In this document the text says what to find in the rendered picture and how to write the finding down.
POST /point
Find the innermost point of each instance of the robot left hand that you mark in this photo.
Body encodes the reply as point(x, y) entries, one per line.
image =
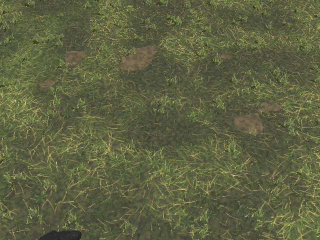
point(62, 235)

